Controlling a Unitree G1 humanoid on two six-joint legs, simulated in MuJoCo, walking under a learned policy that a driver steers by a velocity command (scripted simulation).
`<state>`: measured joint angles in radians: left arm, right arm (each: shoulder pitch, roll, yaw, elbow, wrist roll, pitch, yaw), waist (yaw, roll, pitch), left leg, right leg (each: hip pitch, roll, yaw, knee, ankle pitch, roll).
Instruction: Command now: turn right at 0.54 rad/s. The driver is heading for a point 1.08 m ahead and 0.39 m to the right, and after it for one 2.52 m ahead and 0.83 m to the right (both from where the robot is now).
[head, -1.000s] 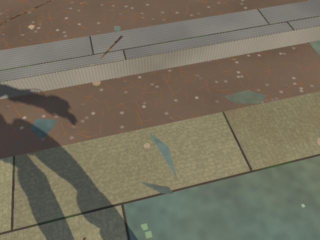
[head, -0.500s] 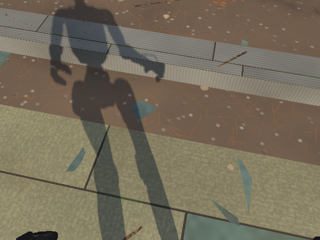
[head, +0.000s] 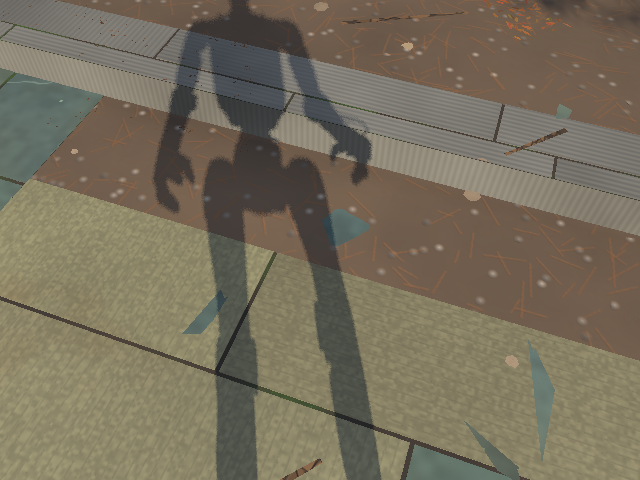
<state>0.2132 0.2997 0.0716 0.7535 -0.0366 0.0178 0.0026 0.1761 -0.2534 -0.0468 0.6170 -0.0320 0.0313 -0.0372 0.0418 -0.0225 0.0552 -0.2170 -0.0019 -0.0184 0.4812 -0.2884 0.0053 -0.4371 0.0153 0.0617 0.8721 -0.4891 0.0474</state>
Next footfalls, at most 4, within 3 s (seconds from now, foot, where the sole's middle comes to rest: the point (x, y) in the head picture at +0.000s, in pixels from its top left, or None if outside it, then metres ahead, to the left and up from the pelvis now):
0.28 right None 0.03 -0.14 -0.77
0.76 left None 0.19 0.01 -0.77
1.12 right None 0.19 -0.35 -0.77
1.58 left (526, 393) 0.65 -0.41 -0.77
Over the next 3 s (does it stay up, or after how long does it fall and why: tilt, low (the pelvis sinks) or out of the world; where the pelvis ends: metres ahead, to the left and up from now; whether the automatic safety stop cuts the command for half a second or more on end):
stays up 1.34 -0.47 0.12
